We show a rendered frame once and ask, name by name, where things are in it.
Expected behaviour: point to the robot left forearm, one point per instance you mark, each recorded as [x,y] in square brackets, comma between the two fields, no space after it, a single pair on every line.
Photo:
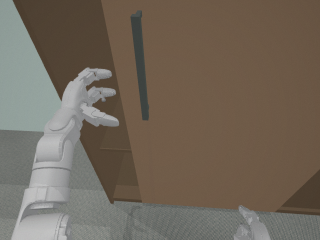
[49,183]

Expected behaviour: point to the handle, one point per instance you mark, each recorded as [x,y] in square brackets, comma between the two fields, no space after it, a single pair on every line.
[136,25]

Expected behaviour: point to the left robot hand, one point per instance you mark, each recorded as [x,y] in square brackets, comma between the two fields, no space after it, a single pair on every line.
[76,94]

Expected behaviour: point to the left robot upper arm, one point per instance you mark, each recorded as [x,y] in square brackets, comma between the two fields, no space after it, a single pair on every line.
[48,226]

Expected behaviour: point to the right robot hand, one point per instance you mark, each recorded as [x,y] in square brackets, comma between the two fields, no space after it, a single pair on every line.
[256,231]

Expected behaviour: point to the wardrobe door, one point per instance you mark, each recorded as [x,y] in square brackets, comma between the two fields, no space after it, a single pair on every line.
[308,196]
[233,88]

